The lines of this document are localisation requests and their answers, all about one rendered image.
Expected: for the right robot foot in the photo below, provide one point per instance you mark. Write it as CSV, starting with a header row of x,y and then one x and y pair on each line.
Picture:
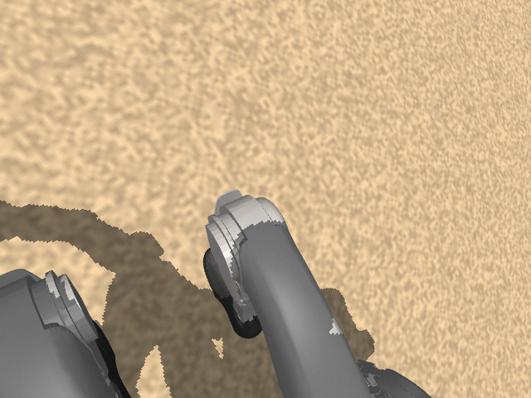
x,y
246,330

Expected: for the right robot hand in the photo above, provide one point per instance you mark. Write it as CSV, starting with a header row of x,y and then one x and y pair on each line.
x,y
389,383

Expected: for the left robot foot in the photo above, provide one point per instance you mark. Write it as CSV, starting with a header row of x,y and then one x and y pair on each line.
x,y
109,358

